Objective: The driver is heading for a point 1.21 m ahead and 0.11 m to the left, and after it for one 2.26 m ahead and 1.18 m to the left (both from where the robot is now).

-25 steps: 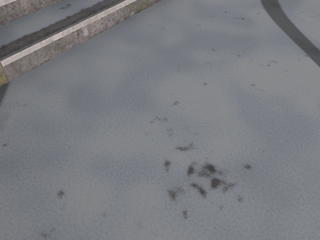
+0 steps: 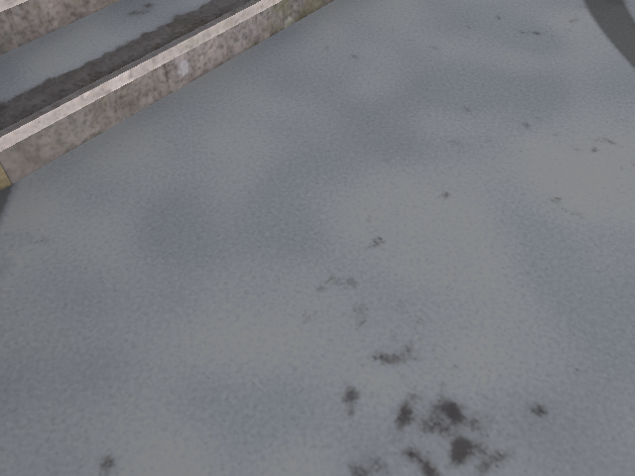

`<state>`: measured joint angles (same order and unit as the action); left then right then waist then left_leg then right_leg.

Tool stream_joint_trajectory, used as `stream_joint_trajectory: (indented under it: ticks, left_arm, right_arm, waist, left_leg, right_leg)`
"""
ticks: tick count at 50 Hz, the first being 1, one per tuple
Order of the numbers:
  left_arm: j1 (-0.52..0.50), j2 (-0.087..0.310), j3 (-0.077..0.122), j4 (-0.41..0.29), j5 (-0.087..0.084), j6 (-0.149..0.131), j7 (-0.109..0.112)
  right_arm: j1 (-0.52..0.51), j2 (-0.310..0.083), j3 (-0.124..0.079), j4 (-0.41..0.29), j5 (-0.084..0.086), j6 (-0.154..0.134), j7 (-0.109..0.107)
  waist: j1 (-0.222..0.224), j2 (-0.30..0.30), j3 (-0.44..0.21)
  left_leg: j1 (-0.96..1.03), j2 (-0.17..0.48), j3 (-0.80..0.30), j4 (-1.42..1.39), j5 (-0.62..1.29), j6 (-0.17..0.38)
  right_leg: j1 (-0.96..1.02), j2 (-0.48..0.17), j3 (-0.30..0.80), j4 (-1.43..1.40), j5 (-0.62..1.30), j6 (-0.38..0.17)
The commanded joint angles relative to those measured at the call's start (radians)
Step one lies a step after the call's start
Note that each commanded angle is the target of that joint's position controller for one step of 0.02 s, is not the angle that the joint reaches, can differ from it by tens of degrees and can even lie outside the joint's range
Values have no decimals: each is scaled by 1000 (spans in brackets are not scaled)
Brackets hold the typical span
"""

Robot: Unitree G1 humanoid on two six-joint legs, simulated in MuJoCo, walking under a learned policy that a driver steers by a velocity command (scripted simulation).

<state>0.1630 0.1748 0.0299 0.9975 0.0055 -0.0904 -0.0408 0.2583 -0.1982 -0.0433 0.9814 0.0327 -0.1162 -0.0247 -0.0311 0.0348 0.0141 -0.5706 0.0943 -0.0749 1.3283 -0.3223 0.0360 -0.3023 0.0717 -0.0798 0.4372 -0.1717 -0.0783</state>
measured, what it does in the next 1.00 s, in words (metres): walks ahead: left foot, then right foot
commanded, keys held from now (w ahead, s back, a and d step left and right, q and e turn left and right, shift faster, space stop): w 1.00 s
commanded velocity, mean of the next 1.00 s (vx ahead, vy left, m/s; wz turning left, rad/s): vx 0.50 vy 0.00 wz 0.00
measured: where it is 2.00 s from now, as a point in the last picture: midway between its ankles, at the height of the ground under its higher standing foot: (297, 235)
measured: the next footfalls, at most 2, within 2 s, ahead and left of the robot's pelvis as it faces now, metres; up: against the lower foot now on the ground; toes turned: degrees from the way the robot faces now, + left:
left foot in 0.36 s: +0.38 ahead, +0.17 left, +0.00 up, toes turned +2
right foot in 0.96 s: +0.70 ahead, -0.06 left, +0.00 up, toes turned -2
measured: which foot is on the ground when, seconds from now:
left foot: up 0.00-0.34, down 0.36-0.98, up 1.00-1.00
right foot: down 0.00-0.36, up 0.38-0.94, down 0.96-1.00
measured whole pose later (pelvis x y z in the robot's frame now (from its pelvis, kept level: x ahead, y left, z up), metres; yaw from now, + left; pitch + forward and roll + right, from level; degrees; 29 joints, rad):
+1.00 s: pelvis +0.55 +0.04 -0.02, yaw +0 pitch +3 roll +0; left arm 0.00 0.22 0.06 0.85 -0.01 -0.11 -0.03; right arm 0.39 -0.24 -0.06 1.04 0.01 -0.07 -0.01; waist -0.05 0.01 0.03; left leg -0.08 0.02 -0.01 0.75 -0.46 0.02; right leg -0.50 0.00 -0.06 0.56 -0.09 -0.08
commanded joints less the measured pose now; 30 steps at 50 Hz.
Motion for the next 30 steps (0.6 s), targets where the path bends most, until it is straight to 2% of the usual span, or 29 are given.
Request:
stream_joint_trajectory:
  ticks: [1, 3, 5, 8, 11, 13, 15, 16, 17, 18, 19, 20, 21, 22, 23, 24, 25, 27, 29, 30]
  left_arm:
    - [-12, 108, 20, -69, 4, -29, 7]
    - [54, 125, 27, -51, 5, -26, 25]
    - [108, 130, 30, -41, -1, -19, 42]
    - [161, 150, 37, -39, -16, -13, 49]
    - [217, 173, 48, -18, -28, -11, 47]
    - [232, 175, 52, 2, -29, -2, 53]
    - [218, 188, 59, 1, -27, 8, 55]
    - [203, 195, 61, -4, -24, 13, 56]
    - [195, 177, 54, -9, -17, 21, 56]
    - [206, 139, 37, -36, -1, 26, 58]
    - [328, 8, 0, -44, -8, 4, 49]
    - [298, 96, 18, -32, -31, -23, 46]
    - [199, 156, 34, -60, -53, -35, 47]
    - [139, 165, 37, -77, -50, -36, 56]
    - [112, 161, 45, -81, -32, -31, 65]
    - [132, 144, 49, -79, -25, -20, 67]
    - [152, 125, 50, -73, -25, -8, 67]
    - [143, 115, 55, -73, -23, 9, 63]
    - [68, 119, 59, -96, -15, 17, 63]
    - [29, 121, 62, -108, -11, 18, 63]
  right_arm:
    - [67, -75, -31, -48, -20, 22, -10]
    - [-29, -78, -35, -79, -33, 18, -10]
    - [-116, -59, -31, -103, -37, 12, -1]
    - [-236, -40, -18, -128, -24, 6, 18]
    - [-310, -61, -16, -149, -13, 9, 35]
    - [-335, -86, -20, -171, -7, 10, 51]
    - [-295, -119, -30, -167, -10, 7, 58]
    - [-232, -146, -44, -151, -12, 6, 57]
    - [-76, -187, -67, -103, -13, 7, 54]
    - [114, -266, -89, -60, -23, 6, 49]
    - [199, -339, -100, -34, -30, 7, 57]
    - [185, -247, -74, -45, -23, 5, 59]
    - [87, -200, -58, -63, -20, -2, 56]
    - [-11, -175, -46, -88, -24, -4, 54]
    - [-68, -146, -37, -93, -34, -6, 55]
    - [-79, -123, -29, -87, -44, -8, 54]
    - [-64, -111, -27, -74, -45, -8, 54]
    - [-33, -131, -32, -60, -42, -11, 50]
    - [3, -160, -38, -50, -36, -10, 37]
    - [22, -163, -38, -44, -35, -7, 30]
  waist:
    - [-22, -57, -42]
    - [4, -68, -11]
    - [30, -69, 1]
    - [68, -82, 21]
    - [88, -104, 55]
    - [74, -106, 66]
    - [42, -114, 46]
    - [3, -121, 9]
    - [-69, -104, -80]
    - [-123, 19, -226]
    - [-63, 316, -351]
    - [-80, 235, -365]
    - [-65, 156, -229]
    - [-30, 56, -158]
    - [0, 20, -101]
    - [31, 47, -92]
    - [43, 56, -87]
    - [54, 42, -60]
    - [42, 16, -24]
    - [34, 10, -9]
  left_leg:
    - [-178, 105, -48, -98, 57, -21]
    - [-216, 102, -22, -227, 165, -21]
    - [-214, 84, 4, -399, 299, -12]
    - [-98, 20, 67, -644, 441, -6]
    - [-58, 2, 60, -747, 453, 0]
    - [-66, 4, 47, -771, 384, 25]
    - [7, -14, 61, -795, 292, 49]
    - [101, -42, 85, -798, 240, 64]
    - [295, -74, 109, -794, 224, 88]
    - [598, 76, -72, -784, 246, 146]
    - [928, 292, -554, -942, 54, 308]
    - [927, 290, -682, -1038, -61, 288]
    - [806, 264, -537, -1038, -21, 233]
    - [652, 233, -403, -1051, 90, 204]
    - [521, 193, -306, -1077, 181, 191]
    - [453, 164, -244, -1106, 218, 181]
    - [424, 147, -211, -1132, 237, 185]
    - [395, 131, -156, -1173, 269, 198]
    - [412, 139, -134, -1207, 283, 205]
    - [430, 140, -125, -1216, 287, 203]
  right_leg:
    - [117, -357, 371, -283, 112, -211]
    - [113, -318, 296, -306, 167, -198]
    - [137, -282, 229, -308, 231, -171]
    - [134, -236, 150, -325, 201, -131]
    - [204, -271, 152, -321, 128, -120]
    - [282, -313, 156, -287, 138, -101]
    - [328, -330, 158, -227, 218, -80]
    - [335, -312, 139, -137, 367, -63]
    - [297, -260, 99, 55, 487, -40]
    - [102, -188, 39, 391, 301, -1]
    - [-300, 3, 47, 761, -311, 65]
    - [-420, -25, 200, 908, -391, 46]
    - [-491, -76, 194, 932, -307, 23]
    - [-453, -137, 164, 888, -201, 17]
    - [-404, -175, 156, 818, -134, 17]
    - [-339, -203, 163, 770, -96, 15]
    - [-303, -208, 158, 739, -81, 15]
    - [-309, -213, 147, 675, -50, 19]
    - [-382, -219, 147, 582, 35, 37]
    - [-418, -220, 147, 531, 79, 46]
